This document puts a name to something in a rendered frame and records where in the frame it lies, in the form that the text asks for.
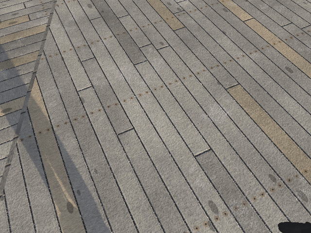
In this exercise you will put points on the right robot hand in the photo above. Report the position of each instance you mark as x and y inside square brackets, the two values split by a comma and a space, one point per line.
[294, 227]

